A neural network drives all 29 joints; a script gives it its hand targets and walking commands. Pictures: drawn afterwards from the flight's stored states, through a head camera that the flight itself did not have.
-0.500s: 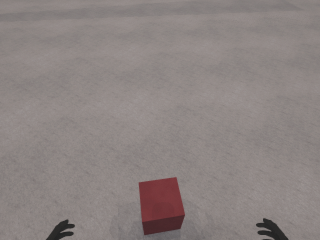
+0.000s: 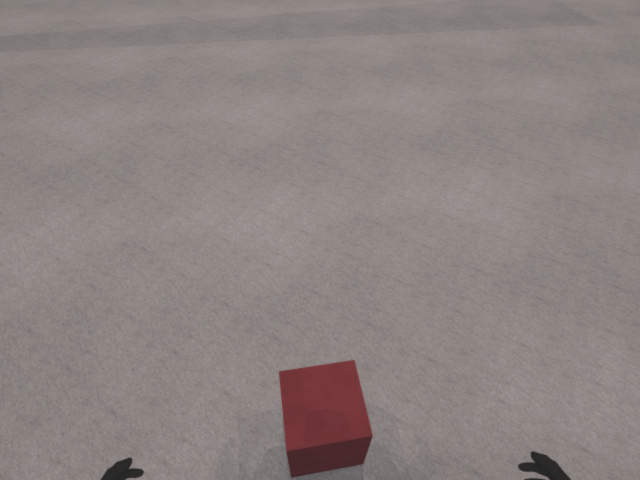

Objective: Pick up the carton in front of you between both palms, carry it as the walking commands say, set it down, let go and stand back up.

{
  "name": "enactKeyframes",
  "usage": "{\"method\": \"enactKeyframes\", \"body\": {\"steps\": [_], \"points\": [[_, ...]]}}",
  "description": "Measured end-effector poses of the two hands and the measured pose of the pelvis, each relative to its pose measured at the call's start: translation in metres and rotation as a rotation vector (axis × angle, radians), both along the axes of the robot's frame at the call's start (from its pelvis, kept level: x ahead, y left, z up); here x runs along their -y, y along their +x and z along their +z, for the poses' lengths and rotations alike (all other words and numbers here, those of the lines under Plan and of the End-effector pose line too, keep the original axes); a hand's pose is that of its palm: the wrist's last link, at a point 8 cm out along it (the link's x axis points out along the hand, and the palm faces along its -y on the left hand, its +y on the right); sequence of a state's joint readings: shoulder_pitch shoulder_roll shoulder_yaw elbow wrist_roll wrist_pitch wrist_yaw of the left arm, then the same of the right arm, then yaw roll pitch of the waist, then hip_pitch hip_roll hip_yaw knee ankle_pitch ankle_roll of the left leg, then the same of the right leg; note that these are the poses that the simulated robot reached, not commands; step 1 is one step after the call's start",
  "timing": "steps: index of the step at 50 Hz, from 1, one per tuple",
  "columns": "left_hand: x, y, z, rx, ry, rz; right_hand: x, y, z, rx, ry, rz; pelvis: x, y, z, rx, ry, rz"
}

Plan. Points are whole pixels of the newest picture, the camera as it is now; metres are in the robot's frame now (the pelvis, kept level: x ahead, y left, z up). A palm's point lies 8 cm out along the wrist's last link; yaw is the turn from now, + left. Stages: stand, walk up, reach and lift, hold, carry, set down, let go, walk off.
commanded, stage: stand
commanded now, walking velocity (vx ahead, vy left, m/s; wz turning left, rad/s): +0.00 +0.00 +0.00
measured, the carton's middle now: (322, 419) +0.44 +0.00 -0.65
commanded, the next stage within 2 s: none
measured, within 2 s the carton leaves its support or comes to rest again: neither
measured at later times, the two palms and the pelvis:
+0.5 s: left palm out of the picture +0.08 +0.30 -0.10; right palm out of the picture +0.08 -0.30 -0.09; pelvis -0.02 +0.00 +0.01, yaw +0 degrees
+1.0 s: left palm out of the picture +0.06 +0.31 -0.10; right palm out of the picture +0.06 -0.31 -0.09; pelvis -0.03 +0.00 +0.01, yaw +0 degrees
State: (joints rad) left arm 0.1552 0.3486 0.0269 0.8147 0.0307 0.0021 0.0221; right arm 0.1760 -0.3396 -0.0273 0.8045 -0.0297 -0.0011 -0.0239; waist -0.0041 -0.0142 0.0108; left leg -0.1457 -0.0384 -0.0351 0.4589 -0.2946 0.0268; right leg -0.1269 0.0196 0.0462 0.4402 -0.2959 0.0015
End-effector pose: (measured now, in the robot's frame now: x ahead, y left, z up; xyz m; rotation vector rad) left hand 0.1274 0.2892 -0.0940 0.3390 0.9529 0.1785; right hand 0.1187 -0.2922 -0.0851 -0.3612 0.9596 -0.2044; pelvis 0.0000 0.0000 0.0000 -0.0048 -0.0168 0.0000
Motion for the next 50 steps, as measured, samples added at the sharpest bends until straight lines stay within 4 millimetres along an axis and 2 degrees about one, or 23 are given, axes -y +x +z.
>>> {"method": "enactKeyframes", "body": {"steps": [25,50], "points": [[-0.011,-0.049,-0.005,-0.100,0.010,0.038,0.011,-0.036,-0.004,-0.080,-0.007,-0.015,0.001,-0.021,0.006,0.022,0.000,0.001],[-0.016,-0.065,-0.005,-0.147,0.020,0.046,0.018,-0.054,-0.007,-0.130,-0.011,-0.031,0.002,-0.030,0.008,0.026,0.001,0.001]]}}
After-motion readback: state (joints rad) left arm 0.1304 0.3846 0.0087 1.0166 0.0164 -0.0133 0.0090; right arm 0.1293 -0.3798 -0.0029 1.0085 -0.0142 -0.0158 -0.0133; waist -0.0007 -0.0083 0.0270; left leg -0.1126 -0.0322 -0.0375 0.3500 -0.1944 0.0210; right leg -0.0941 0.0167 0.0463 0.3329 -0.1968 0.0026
